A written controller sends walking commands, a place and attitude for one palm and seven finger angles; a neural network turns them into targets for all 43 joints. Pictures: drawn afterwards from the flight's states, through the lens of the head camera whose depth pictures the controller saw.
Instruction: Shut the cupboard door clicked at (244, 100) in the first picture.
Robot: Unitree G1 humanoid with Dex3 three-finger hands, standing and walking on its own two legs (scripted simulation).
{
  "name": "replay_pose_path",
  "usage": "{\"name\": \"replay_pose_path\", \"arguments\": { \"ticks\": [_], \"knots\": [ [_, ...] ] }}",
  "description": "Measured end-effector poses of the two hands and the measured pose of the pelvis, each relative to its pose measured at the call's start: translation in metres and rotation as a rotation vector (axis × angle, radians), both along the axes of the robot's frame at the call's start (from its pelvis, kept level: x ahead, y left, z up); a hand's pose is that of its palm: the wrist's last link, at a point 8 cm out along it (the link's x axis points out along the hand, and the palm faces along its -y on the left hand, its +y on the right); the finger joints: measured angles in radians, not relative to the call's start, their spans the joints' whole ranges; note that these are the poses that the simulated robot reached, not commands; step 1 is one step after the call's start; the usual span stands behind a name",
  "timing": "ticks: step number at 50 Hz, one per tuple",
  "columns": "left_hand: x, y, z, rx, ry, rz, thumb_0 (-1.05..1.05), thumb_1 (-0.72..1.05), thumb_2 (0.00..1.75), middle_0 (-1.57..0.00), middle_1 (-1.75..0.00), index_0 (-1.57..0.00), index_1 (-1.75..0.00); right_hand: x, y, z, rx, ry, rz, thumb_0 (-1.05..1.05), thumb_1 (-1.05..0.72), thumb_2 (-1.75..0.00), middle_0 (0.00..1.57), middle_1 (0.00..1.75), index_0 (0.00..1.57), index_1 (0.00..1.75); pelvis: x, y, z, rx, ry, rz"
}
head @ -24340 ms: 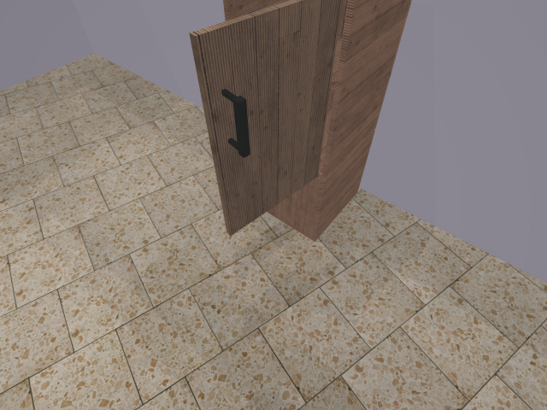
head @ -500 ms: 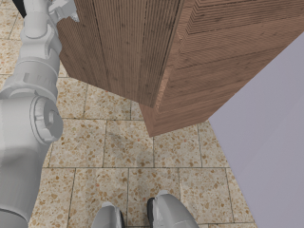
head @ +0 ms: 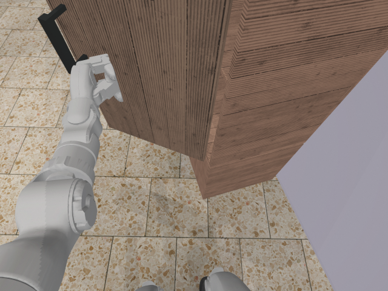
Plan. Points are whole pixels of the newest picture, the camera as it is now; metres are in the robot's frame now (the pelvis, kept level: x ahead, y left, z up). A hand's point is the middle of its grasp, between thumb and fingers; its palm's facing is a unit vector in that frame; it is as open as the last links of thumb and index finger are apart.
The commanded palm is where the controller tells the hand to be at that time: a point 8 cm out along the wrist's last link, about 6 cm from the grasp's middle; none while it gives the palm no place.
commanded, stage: pull the fist back off the door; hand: left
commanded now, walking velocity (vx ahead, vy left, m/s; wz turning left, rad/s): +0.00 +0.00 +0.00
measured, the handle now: (67, 42) +0.65 +0.21 +0.10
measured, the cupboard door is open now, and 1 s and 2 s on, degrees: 52 52 52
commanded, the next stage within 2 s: draw the hand back to the body in 0.18 s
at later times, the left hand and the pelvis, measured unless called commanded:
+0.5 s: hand (96, 91) +0.48 +0.13 +0.12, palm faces +0.02 -1.00 -0.06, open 3.1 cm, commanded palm +0.42 +0.18 +0.12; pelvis +0.01 +0.01 +0.01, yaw -1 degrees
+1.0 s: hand (24, 172) +0.31 +0.20 +0.15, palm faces +0.17 -0.97 -0.18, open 3.1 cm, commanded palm +0.27 +0.25 +0.17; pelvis +0.00 +0.01 +0.04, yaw +1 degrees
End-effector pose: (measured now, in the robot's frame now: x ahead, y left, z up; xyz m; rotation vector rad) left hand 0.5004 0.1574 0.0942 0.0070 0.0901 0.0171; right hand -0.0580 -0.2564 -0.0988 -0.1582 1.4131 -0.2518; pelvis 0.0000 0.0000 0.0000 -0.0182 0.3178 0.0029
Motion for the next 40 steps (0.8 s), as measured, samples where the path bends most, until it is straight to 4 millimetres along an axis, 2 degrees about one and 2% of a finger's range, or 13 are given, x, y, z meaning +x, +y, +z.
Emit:
{"name": "replay_pose_path", "arguments": {
  "ticks": [3, 7, 12, 16, 21, 26, 30, 35, 40],
  "knots": [
    [-0.011, 0.001, 0.000, -0.017, -0.071, 0.011, 0.02, 0.91, 0.90, -1.30, -1.50, -1.30, -1.50, 0.022, -0.008, 0.001, -0.031, -0.052, 0.032, 0.01, -0.91, -0.90, 0.20, 0.30, 0.20, 0.30, 0.000, 0.001, 0.000, -0.001, -0.011, 0.005],
    [-0.019, -0.003, 0.015, 0.025, -0.171, -0.018, 0.02, 0.91, 0.90, -1.30, -1.50, -1.30, -1.50, 0.051, -0.012, -0.003, -0.046, -0.122, 0.060, 0.00, -0.91, -0.90, 0.20, 0.30, 0.20, 0.30, 0.001, 0.004, -0.002, 0.000, -0.021, 0.014],
    [-0.019, -0.006, 0.016, 0.050, -0.089, -0.038, 0.01, 0.90, 0.90, -1.30, -1.50, -1.30, -1.50, 0.080, -0.005, -0.009, -0.024, -0.183, 0.073, 0.00, -0.91, -0.90, 0.20, 0.30, 0.20, 0.30, 0.002, 0.006, -0.001, 0.004, -0.036, 0.021],
    [-0.017, -0.004, 0.014, 0.001, -0.048, -0.003, 0.01, 0.90, 0.90, -1.30, -1.50, -1.30, -1.50, 0.091, 0.004, -0.009, -0.005, -0.220, 0.079, 0.00, -0.91, -0.90, 0.20, 0.30, 0.20, 0.30, 0.002, 0.006, 0.001, 0.007, -0.040, 0.017],
    [-0.023, 0.007, 0.025, -0.003, -0.155, 0.014, 0.02, 0.90, 0.90, -1.30, -1.50, -1.30, -1.50, 0.090, 0.013, -0.010, 0.022, -0.229, 0.065, 0.00, -0.91, -0.90, 0.20, 0.30, 0.20, 0.30, 0.005, 0.006, 0.003, 0.013, -0.042, -0.006],
    [-0.054, 0.031, 0.028, 0.053, -0.149, -0.002, 0.01, 0.90, 0.90, -1.30, -1.50, -1.30, -1.50, 0.088, 0.018, -0.010, 0.058, -0.232, 0.028, 0.01, -0.91, -0.90, 0.20, 0.30, 0.20, 0.30, 0.012, 0.006, 0.009, 0.014, -0.081, -0.022],
    [-0.087, 0.052, 0.026, 0.013, -0.103, 0.021, 0.01, 0.90, 0.90, -1.30, -1.50, -1.30, -1.50, 0.100, 0.016, -0.002, 0.050, -0.268, 0.034, 0.01, -0.91, -0.90, 0.20, 0.30, 0.20, 0.30, 0.014, 0.005, 0.016, 0.010, -0.135, -0.014],
    [-0.126, 0.065, 0.043, 0.018, -0.176, 0.014, 0.02, 0.91, 0.90, -1.30, -1.50, -1.30, -1.50, 0.135, 0.011, 0.012, 0.006, -0.383, 0.094, 0.01, -0.91, -0.90, 0.20, 0.30, 0.20, 0.30, 0.008, 0.005, 0.021, 0.007, -0.196, 0.008],
    [-0.152, 0.072, 0.057, 0.032, -0.183, -0.020, 0.01, 0.90, 0.90, -1.29, -1.48, -1.29, -1.48, 0.178, 0.012, 0.029, -0.015, -0.534, 0.147, 0.01, -0.91, -0.90, 0.20, 0.30, 0.20, 0.30, 0.000, 0.008, 0.024, 0.010, -0.240, 0.019]
  ]
}}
